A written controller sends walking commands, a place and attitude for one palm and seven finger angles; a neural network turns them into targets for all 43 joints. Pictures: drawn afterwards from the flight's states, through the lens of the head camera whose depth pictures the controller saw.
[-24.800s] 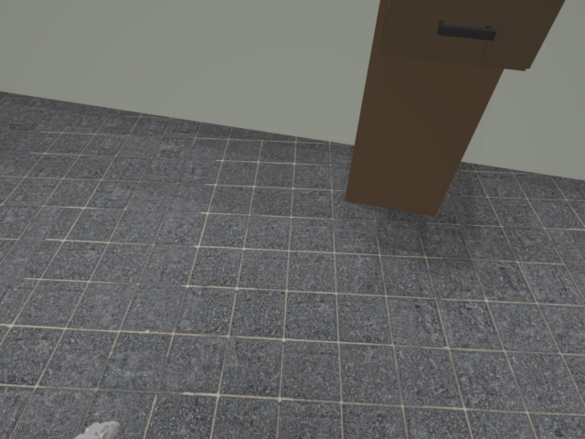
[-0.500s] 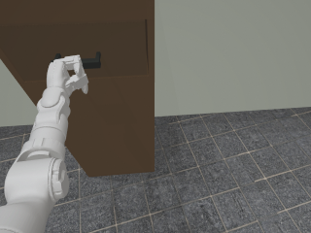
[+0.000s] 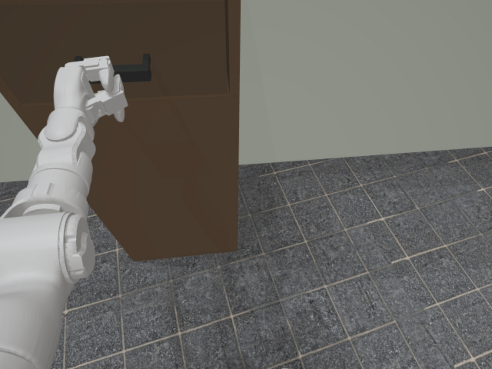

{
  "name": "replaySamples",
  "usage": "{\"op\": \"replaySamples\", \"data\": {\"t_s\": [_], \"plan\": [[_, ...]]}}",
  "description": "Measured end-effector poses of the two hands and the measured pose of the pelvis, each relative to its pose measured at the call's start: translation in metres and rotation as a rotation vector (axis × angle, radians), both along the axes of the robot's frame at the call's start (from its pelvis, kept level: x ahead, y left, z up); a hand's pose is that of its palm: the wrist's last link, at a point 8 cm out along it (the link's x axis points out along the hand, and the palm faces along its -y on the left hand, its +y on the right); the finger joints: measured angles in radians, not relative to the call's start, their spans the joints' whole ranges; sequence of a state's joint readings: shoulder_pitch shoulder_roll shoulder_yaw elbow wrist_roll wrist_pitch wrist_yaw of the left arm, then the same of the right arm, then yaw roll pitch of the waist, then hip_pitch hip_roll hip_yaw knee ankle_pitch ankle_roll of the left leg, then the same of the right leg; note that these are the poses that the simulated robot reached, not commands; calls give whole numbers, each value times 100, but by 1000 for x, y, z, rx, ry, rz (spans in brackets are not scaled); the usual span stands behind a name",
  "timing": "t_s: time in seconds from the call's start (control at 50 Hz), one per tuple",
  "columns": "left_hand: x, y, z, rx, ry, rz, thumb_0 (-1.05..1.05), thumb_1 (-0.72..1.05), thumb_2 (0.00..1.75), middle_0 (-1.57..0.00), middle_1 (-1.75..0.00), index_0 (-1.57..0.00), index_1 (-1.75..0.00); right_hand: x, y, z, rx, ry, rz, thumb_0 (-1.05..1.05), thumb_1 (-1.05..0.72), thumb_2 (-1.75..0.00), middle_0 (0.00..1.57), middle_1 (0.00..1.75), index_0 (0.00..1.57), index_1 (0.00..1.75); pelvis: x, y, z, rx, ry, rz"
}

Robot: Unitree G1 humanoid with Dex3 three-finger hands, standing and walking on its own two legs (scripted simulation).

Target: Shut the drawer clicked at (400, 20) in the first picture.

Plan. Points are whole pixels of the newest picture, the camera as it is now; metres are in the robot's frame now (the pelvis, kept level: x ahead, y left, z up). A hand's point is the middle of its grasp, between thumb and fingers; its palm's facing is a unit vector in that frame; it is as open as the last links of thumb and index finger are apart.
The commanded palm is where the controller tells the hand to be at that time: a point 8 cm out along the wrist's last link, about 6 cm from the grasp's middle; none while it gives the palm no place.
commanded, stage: pull the fist back off the drawer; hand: left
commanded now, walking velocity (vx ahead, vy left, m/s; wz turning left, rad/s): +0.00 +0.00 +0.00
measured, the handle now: (111, 67) +0.58 +0.20 +0.16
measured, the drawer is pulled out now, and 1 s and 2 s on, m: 0.00 0.00 0.00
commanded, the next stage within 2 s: draw the hand back to the body in 0.64 s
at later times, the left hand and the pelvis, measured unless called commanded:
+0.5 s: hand (124, 96) +0.50 +0.16 +0.16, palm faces +0.06 -1.00 +0.02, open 3.1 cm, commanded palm +0.47 +0.21 +0.16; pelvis +0.02 +0.00 +0.00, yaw -2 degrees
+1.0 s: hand (101, 126) +0.44 +0.19 +0.16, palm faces +0.07 -1.00 +0.02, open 3.3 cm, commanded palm +0.40 +0.23 +0.17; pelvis +0.05 +0.00 +0.01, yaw -3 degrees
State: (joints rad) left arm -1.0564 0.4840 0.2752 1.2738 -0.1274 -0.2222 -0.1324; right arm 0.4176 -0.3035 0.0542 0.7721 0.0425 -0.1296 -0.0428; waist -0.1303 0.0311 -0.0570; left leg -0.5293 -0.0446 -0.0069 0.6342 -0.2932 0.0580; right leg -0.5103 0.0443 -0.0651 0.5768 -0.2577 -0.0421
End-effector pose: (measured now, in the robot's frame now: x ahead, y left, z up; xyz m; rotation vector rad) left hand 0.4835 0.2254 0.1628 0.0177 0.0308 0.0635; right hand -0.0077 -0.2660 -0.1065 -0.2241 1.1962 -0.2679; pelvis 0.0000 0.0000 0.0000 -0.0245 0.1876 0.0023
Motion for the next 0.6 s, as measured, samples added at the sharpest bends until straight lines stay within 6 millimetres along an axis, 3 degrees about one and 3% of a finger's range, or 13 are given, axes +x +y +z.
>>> {"op": "replaySamples", "data": {"t_s": [0.14,0.28,0.44,0.6], "plan": [[0,1,0,-3,-7,-1,0,67,98,-140,-160,-140,-160,-10,0,2,-5,4,-4,1,-91,-90,20,30,20,30,-1,1,-1,-1,4,0],[-1,-2,0,-5,-20,4,1,70,98,-140,-160,-140,-160,-5,5,0,13,-3,8,1,-91,-90,20,30,20,30,1,3,-2,0,0,-1],[-4,-6,-2,-26,-39,-1,1,77,95,-140,-160,-140,-160,19,9,-1,34,-63,2,1,-91,-90,20,30,20,30,10,3,0,4,-13,-23],[-8,-12,-5,-28,-63,-16,2,86,91,-140,-160,-140,-160,58,11,2,53,-143,-8,1,-91,-90,20,30,20,30,26,2,2,7,-35,-45]]}}
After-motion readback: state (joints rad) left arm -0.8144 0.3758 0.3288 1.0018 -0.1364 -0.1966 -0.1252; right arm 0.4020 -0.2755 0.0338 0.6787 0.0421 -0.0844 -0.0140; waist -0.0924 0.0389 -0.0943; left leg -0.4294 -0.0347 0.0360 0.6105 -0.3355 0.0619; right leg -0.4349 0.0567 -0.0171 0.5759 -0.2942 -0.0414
